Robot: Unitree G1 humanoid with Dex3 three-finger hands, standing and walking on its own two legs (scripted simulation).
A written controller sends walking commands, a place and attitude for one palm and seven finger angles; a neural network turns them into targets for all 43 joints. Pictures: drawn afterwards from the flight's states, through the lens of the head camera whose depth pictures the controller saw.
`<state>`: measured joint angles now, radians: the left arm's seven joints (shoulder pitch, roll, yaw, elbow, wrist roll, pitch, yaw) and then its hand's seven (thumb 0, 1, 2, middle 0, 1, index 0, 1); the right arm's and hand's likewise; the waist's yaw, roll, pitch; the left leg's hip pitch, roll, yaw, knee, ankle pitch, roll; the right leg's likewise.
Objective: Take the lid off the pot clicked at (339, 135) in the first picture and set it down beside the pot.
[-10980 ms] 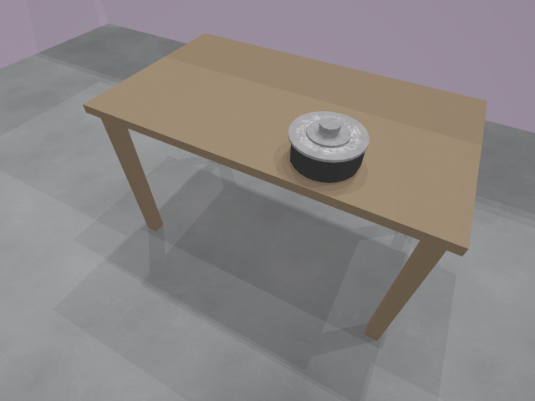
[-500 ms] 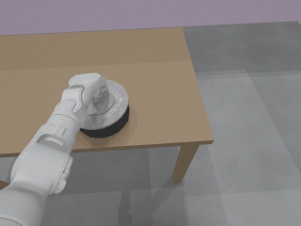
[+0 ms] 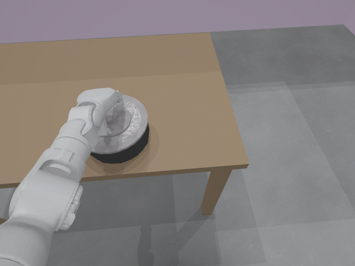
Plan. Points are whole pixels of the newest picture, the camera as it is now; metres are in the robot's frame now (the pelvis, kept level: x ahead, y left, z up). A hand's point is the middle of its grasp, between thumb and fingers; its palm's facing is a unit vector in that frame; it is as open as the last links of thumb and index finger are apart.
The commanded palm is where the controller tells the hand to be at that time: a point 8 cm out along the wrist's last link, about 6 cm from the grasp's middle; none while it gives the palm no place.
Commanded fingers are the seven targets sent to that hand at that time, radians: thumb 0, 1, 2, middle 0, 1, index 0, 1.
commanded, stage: close the fingers and squeeze the knob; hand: left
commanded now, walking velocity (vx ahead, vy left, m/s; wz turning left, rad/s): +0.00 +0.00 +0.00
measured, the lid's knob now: (108, 115) +0.50 +0.16 +0.02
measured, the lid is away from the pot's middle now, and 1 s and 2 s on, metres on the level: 0.00 0.00 0.01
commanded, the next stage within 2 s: lift the lid straight up in 1.32 s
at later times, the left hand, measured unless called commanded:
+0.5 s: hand (104, 117) +0.47 +0.16 +0.04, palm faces -0.41 -0.07 -0.91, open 8.4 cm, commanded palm +0.48 +0.17 +0.10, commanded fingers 0.00 0.32 0.79 -0.67 -1.08 -0.67 -1.08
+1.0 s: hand (103, 118) +0.47 +0.17 +0.04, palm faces -0.39 -0.08 -0.92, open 8.2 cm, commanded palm +0.47 +0.17 +0.10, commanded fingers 0.00 0.46 0.80 -0.70 -1.05 -0.70 -1.03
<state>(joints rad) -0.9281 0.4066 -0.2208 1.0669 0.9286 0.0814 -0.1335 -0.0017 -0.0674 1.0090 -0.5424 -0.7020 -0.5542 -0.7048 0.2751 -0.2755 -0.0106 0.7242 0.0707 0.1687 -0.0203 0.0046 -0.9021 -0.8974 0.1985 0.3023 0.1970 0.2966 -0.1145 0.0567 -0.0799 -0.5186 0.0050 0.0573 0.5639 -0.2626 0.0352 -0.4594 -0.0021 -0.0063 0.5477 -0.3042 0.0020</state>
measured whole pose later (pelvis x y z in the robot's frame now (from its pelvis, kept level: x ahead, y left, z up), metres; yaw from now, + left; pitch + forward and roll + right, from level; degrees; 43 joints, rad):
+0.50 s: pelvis +0.00 +0.00 +0.00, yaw +0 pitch +13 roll -1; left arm -0.95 0.41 -0.21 1.09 0.93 0.08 -0.14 -0.01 0.13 0.85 -0.56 -1.03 -0.57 -1.02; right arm 0.27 -0.27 -0.01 0.72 0.07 0.16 -0.02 0.00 -0.90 -0.90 0.20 0.30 0.20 0.30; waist -0.12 0.05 -0.08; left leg -0.54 0.00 0.06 0.58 -0.27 0.04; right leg -0.48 0.00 0.00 0.56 -0.31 0.01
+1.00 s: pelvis +0.00 +0.01 +0.00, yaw -1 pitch +13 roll -1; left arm -0.93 0.41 -0.19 1.06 0.94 0.08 -0.13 0.00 0.21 0.69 -0.58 -0.99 -0.59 -0.97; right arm 0.26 -0.27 -0.01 0.71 0.07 0.17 -0.02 0.00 -0.90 -0.90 0.20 0.30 0.20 0.30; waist -0.12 0.05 -0.09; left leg -0.53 0.00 0.06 0.58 -0.27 0.04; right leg -0.47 0.00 0.00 0.55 -0.31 0.01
